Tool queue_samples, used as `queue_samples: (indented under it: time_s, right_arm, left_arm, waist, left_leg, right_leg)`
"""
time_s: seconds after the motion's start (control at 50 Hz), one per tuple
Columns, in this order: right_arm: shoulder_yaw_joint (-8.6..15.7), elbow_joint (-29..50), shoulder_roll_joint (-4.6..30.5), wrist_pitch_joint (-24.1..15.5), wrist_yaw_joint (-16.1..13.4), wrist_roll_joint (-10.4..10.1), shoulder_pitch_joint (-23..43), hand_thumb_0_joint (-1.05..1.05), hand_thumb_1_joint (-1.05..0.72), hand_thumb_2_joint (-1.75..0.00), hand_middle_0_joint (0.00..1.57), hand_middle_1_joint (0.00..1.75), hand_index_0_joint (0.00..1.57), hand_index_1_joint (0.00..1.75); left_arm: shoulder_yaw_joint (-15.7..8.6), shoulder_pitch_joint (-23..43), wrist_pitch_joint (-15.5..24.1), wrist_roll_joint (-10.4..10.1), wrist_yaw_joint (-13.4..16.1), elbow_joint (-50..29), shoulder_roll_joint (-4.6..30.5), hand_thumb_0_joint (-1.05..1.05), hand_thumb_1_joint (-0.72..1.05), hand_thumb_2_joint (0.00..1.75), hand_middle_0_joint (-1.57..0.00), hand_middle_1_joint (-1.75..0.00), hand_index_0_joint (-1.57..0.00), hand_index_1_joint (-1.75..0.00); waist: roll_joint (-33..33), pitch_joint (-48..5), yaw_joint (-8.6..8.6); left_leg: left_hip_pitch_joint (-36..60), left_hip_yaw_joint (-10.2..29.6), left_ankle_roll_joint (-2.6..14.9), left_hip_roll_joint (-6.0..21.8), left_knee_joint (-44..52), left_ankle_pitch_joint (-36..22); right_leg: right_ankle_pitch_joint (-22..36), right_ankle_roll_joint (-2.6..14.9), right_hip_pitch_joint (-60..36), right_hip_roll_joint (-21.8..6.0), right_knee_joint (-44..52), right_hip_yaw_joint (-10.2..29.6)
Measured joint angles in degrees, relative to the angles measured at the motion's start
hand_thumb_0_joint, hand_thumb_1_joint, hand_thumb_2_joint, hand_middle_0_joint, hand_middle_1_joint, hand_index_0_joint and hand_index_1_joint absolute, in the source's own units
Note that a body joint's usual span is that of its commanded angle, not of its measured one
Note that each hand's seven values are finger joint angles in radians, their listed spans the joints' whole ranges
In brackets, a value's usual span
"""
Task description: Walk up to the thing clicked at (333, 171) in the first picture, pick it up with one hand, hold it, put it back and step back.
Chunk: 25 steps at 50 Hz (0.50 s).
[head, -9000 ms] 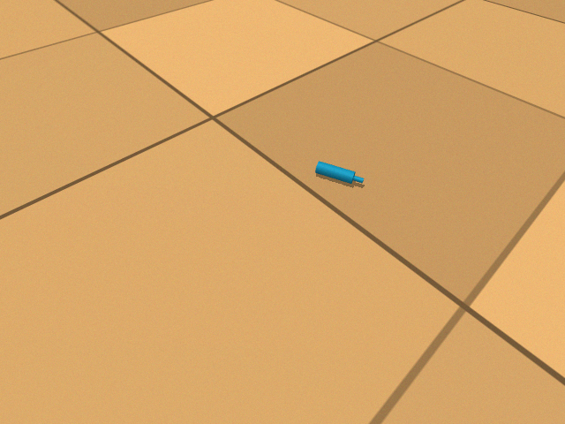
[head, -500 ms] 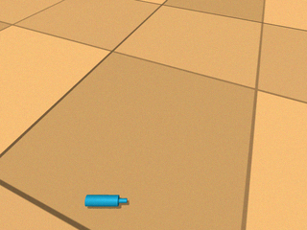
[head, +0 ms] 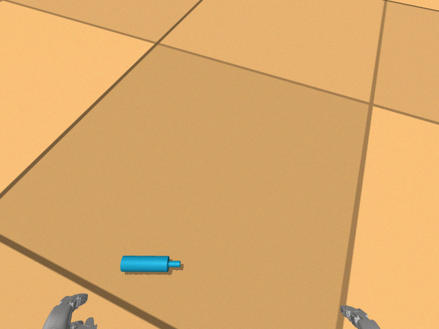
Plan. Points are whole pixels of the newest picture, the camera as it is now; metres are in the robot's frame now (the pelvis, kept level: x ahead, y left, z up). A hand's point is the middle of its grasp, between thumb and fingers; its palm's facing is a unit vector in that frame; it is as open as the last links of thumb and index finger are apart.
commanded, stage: rise first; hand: left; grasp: from above
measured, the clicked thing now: (151, 263) +0.41 +0.27 -0.74
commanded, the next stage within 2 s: none
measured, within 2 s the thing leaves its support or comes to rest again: neither
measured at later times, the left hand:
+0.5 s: hand out of the picture +0.13 +0.27 -0.22, palm faces -0.14 -0.88 -0.46, open 13.9 cm
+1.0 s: hand (101, 308) +0.20 +0.31 -0.37, palm faces -0.43 -0.60 -0.68, open 14.2 cm
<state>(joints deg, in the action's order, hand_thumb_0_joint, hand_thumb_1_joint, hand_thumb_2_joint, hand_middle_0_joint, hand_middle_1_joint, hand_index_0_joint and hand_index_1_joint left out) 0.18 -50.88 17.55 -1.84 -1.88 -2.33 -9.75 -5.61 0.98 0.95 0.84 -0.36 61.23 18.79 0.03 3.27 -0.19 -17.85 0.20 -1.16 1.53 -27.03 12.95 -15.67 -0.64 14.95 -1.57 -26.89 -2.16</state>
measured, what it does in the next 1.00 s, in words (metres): lowers itself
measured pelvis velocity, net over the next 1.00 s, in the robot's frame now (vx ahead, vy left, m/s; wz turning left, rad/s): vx -0.05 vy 0.01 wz -0.04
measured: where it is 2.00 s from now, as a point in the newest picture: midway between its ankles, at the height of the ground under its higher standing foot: outside the picture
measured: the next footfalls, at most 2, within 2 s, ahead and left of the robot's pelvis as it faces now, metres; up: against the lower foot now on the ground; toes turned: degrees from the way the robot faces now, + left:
none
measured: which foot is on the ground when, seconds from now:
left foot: down 0.00-1.00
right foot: down 0.00-1.00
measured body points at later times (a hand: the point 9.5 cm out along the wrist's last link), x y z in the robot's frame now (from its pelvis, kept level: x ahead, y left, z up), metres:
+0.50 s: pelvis -0.01 +0.01 -0.08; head +0.09 +0.02 +0.36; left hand +0.14 +0.32 -0.19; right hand +0.14 -0.25 -0.18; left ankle +0.01 +0.13 -0.74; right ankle -0.02 -0.12 -0.74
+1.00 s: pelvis -0.05 +0.01 -0.23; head +0.13 +0.02 +0.18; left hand +0.22 +0.34 -0.32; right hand +0.15 -0.26 -0.34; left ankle +0.01 +0.13 -0.74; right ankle -0.02 -0.13 -0.74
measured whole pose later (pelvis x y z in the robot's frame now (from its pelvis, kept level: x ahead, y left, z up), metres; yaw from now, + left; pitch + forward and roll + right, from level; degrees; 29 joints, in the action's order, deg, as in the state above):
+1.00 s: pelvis -0.05 +0.01 -0.23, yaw -2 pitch +32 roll -3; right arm 3.2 -34.6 17.1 -9.6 1.5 0.5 -4.2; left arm -11.9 5.2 7.4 33.0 -0.6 39.6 29.1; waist 0.1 -10.4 -0.5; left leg -92.9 2.8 -1.1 2.6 -98.5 37.9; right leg -41.3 -1.0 88.8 -0.9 -97.9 -1.5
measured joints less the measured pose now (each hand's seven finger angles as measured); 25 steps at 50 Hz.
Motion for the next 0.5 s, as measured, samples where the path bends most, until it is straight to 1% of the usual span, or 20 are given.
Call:
queue_samples:
  time_s: [0.06, 0.1, 0.18, 0.24, 0.32, 0.4, 0.5]
  right_arm:
    - [0.8, 3.3, -2.0, 0.0, 0.5, 0.7, -0.8, 0.01, -0.90, -0.90, 0.20, 0.30, 0.20, 0.30]
    - [1.3, 5.3, -2.9, 0.3, 0.8, 0.8, -2.0, 0.01, -0.90, -0.90, 0.20, 0.30, 0.20, 0.30]
    - [1.6, 8.5, -3.2, 1.0, 1.4, 0.6, -4.1, 0.01, -0.90, -0.90, 0.20, 0.30, 0.20, 0.30]
    - [2.0, 10.7, -2.9, 0.8, 1.9, 0.7, -4.6, 0.01, -0.89, -0.89, 0.20, 0.30, 0.20, 0.30]
    - [2.6, 13.4, -2.7, -0.5, 2.3, 1.0, -4.4, 0.01, -0.88, -0.89, 0.20, 0.30, 0.20, 0.30]
    - [2.9, 15.2, -2.9, -1.8, 1.9, 1.3, -3.2, 0.01, -0.88, -0.89, 0.20, 0.30, 0.20, 0.30]
    - [2.5, 16.7, -3.7, -2.8, 1.4, 1.6, -1.4, 0.01, -0.89, -0.89, 0.20, 0.30, 0.20, 0.30]
  left_arm:
    - [-2.6, 2.9, -0.1, 3.6, -1.6, -0.1, 1.1, 0.00, 0.56, 0.96, -0.12, -0.66, -0.12, -0.65]
    - [-3.8, 2.7, -0.9, 5.4, -1.9, -2.1, 1.5, 0.00, 0.43, 0.96, -0.09, -0.77, -0.11, -0.75]
    - [-3.4, 0.8, -4.0, 8.2, -1.4, -5.4, 1.3, 0.00, 0.16, 0.97, -0.06, -0.94, -0.08, -0.91]
    - [-3.6, -1.2, -6.0, 9.1, -0.8, -7.9, 0.8, 0.00, -0.05, 0.98, -0.06, -1.01, -0.08, -0.99]
    - [-4.3, -4.0, -6.8, 10.4, -0.4, -12.6, 0.0, 0.00, -0.27, 0.98, -0.06, -1.06, -0.07, -1.04]
    - [-4.5, -7.6, -7.0, 11.4, -0.1, -20.0, -0.4, 0.00, -0.40, 0.98, -0.06, -1.08, -0.07, -1.07]
    - [-3.9, -11.1, -8.7, 12.8, -0.1, -27.0, -0.2, 0.00, -0.49, 0.99, -0.07, -1.09, -0.07, -1.08]
  waist:
    - [0.8, -1.5, -0.67]
    - [1.0, -2.5, -0.88]
    - [0.5, -4.6, -1.36]
    - [0.0, -6.0, -1.46]
    - [-0.2, -7.1, -1.11]
    - [-0.1, -7.6, -0.68]
    - [-0.2, -8.1, -0.43]
  left_leg:
    - [-5.7, -0.2, -0.15, 0.4, -5.0, 1.9]
    - [-7.9, -0.4, -0.16, 0.6, -7.6, 3.2]
    - [-11.8, -0.5, 0.05, 0.6, -12.2, 5.7]
    - [-15.8, -0.6, 0.25, 0.7, -16.8, 7.8]
    - [-22.6, -0.4, 0.47, 0.7, -24.2, 10.9]
    - [-28.2, -0.1, 0.54, 0.8, -30.5, 13.5]
    - [-32.7, 0.5, 0.57, 0.9, -35.4, 15.4]
  right_leg:
    - [-1.8, 0.18, 5.8, 0.3, -5.0, 0.4]
    - [-3.0, 0.20, 8.2, 0.4, -7.6, 0.7]
    - [-5.1, -0.02, 11.9, 0.4, -11.7, 0.9]
    - [-7.0, -0.24, 15.8, 0.4, -15.9, 1.1]
    - [-10.1, -0.51, 22.4, 0.3, -23.2, 1.3]
    - [-12.7, -0.66, 27.8, 0.3, -29.4, 1.2]
    - [-14.6, -0.65, 31.9, 0.4, -33.8, 0.8]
